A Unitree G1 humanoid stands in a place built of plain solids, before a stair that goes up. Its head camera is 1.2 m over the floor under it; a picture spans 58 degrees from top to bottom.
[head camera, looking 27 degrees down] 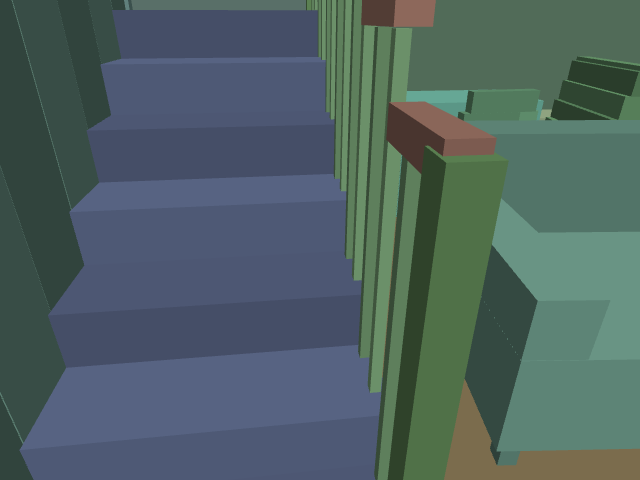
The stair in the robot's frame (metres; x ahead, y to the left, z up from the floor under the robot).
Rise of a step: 0.18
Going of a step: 0.26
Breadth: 0.85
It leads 7 degrees to the left of straight ahead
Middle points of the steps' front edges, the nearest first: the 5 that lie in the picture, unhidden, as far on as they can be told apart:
0.69 0.24 0.35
0.94 0.27 0.53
1.20 0.30 0.71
1.45 0.33 0.88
1.70 0.36 1.06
